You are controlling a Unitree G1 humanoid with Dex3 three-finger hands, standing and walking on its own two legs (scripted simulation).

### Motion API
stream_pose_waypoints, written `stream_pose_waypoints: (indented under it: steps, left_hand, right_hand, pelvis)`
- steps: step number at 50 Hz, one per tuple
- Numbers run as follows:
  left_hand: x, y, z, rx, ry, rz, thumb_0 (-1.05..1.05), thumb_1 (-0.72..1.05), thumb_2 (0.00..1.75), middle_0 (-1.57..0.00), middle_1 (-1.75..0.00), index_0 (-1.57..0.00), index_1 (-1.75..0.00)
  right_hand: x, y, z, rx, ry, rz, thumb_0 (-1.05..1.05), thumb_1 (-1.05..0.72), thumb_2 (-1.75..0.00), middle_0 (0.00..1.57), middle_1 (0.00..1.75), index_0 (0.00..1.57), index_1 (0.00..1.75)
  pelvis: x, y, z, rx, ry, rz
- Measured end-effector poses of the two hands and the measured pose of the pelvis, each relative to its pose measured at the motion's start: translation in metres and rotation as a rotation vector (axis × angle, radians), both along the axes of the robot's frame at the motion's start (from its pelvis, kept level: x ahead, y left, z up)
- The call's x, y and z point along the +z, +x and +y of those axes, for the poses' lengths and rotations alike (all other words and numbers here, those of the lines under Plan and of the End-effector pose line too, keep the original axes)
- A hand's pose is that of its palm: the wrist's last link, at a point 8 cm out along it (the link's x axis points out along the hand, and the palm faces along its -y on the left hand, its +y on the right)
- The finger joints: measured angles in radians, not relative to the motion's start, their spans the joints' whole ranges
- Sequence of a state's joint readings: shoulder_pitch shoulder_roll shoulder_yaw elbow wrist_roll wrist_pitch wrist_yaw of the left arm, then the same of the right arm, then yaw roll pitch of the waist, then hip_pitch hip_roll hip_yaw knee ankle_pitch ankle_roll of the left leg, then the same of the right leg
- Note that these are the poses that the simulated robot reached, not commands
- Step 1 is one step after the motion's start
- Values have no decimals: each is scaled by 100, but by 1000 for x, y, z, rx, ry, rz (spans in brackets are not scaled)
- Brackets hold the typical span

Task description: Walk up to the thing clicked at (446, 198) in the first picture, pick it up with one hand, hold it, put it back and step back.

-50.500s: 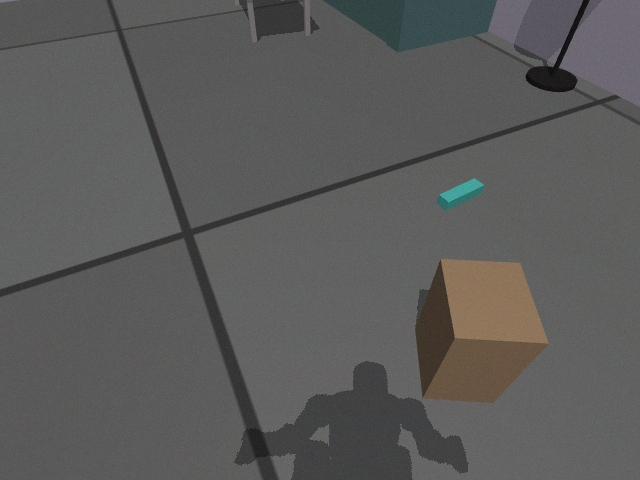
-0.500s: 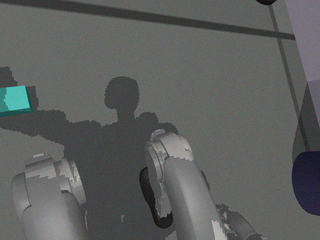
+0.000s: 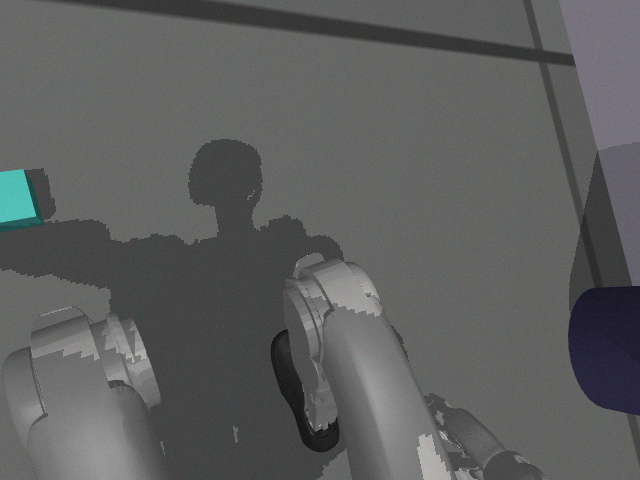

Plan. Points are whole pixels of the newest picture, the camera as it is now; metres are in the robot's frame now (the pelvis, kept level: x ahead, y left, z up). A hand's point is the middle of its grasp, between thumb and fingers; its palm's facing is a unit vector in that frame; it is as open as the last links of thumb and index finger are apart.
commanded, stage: rest palm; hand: left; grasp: from above
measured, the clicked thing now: out of the picture +0.43 +0.36 -0.28
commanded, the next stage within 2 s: close in 0.52 s
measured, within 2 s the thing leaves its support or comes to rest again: neither
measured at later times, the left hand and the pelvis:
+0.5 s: hand out of the picture +0.42 +0.35 -0.25, palm faces -0.42 -0.14 -0.90, open 14.2 cm; pelvis +0.00 +0.00 -0.01, yaw -1 degrees
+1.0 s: hand out of the picture +0.42 +0.34 -0.25, palm faces -0.43 -0.15 -0.89, open 13.0 cm; pelvis +0.00 +0.00 -0.01, yaw -1 degrees
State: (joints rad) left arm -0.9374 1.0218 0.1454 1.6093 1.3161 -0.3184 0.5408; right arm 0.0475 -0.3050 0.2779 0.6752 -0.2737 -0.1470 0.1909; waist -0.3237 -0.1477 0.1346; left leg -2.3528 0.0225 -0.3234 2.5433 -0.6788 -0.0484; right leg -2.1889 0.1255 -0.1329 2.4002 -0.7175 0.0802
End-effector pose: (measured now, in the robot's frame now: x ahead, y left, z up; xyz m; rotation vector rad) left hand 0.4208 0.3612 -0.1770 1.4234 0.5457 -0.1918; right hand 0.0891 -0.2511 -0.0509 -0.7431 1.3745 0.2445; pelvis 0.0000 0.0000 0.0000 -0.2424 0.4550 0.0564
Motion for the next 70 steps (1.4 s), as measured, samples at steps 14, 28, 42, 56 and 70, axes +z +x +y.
stream_pose_waypoints:
  steps: [14,28,42,56,70]
  left_hand:
    - [-8,-2,-7,-31,4,-17,-1,-54,104,-9,-97,-6,-99]
    - [-15,4,-10,-4,19,-23,0,-52,101,-9,-98,-7,-100]
    - [-15,-1,-4,4,7,14,-1,-43,97,-12,-100,-13,-100]
    - [-15,4,-14,-30,17,-38,-1,-27,87,-22,-95,-23,-93]
    - [-18,0,-2,29,13,13,0,-13,78,-32,-89,-34,-86]
  right_hand:
    - [3,0,1,34,-10,-8,0,-90,-90,20,30,20,30]
    - [0,-6,9,42,32,0,0,-90,-90,20,30,20,30]
    - [-1,-10,6,35,28,22,0,-90,-90,20,29,20,30]
    - [3,-3,3,57,15,4,0,-89,-90,20,29,20,30]
    - [4,-7,7,52,20,12,0,-90,-90,20,29,20,30]
  pelvis:
    - [-4,-2,2,-6,-7,-22]
    - [-6,-1,4,-13,-13,-25]
    - [-5,-1,3,-17,-11,-27]
    - [-5,-2,3,-18,-13,-28]
    - [-4,-2,5,-17,-20,-25]
